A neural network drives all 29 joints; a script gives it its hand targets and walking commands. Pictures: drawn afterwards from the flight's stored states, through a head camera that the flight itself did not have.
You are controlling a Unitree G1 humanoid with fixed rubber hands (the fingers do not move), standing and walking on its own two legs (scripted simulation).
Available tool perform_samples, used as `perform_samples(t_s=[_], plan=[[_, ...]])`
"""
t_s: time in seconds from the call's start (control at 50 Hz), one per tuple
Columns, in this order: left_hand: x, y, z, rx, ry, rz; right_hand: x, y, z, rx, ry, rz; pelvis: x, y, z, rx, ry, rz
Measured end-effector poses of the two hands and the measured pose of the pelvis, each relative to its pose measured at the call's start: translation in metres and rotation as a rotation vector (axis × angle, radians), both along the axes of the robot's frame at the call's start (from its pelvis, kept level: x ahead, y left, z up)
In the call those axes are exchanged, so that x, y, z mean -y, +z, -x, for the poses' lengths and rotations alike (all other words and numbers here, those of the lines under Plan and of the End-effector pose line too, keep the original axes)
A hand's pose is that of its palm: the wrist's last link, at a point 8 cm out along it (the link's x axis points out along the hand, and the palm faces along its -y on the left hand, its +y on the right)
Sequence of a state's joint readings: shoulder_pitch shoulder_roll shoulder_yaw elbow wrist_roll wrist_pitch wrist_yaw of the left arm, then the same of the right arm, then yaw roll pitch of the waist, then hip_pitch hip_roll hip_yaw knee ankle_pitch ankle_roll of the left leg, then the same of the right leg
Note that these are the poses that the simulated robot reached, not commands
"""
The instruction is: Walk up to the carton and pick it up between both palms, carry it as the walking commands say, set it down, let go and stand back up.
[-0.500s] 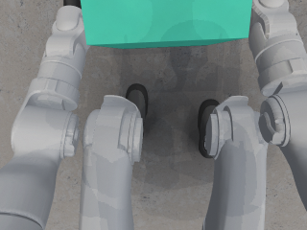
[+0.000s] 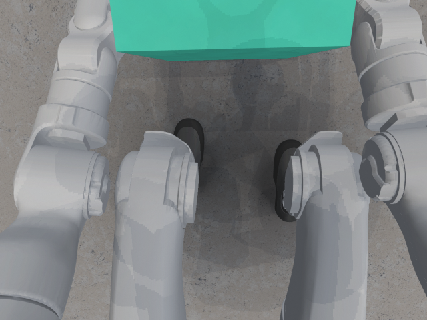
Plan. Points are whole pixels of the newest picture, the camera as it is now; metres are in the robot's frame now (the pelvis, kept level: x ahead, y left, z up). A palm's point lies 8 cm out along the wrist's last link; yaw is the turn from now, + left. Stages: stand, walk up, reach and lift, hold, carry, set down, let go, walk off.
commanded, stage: reach and lift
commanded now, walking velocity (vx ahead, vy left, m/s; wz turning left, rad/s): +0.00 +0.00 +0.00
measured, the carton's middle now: (228, 5) +0.52 +0.02 -0.22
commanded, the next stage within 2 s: none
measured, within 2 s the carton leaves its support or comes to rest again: neither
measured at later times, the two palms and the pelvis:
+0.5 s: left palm out of the picture +0.53 +0.17 -0.12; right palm out of the picture +0.54 -0.16 -0.11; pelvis +0.00 +0.00 +0.01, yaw +0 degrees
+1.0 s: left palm out of the picture +0.51 +0.17 -0.04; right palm out of the picture +0.52 -0.17 -0.04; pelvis -0.01 +0.00 +0.05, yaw -1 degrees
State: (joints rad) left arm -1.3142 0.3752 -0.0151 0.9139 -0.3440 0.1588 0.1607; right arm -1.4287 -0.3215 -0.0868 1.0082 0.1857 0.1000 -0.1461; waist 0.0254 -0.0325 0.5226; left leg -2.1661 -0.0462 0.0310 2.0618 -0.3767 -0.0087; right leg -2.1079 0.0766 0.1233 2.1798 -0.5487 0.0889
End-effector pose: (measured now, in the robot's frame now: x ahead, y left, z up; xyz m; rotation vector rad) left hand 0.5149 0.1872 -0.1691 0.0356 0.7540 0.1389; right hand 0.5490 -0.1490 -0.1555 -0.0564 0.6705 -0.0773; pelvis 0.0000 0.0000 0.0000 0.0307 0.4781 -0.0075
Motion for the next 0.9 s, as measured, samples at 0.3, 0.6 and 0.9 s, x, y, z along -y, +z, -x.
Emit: perform_samples(t_s=[0.3, 0.6, 0.9], plan=[[0.011, 0.039, -0.009, 0.042, -0.001, 0.023, 0.012, 0.035, 0.005, 0.042, -0.04, -0.01, 0.001, 0.003, 0.005, 0.058, -0.002, -0.001], [0.017, 0.066, -0.018, 0.064, -0.012, 0.015, 0.019, 0.058, 0.001, 0.062, -0.046, -0.011, 0.003, 0.009, 0.001, 0.08, -0.006, -0.006], [0.017, 0.11, 0.002, 0.043, -0.009, 0.015, 0.018, 0.1, 0.021, 0.038, -0.052, -0.016, 0.002, 0.039, 0.005, 0.137, -0.018, -0.005]])
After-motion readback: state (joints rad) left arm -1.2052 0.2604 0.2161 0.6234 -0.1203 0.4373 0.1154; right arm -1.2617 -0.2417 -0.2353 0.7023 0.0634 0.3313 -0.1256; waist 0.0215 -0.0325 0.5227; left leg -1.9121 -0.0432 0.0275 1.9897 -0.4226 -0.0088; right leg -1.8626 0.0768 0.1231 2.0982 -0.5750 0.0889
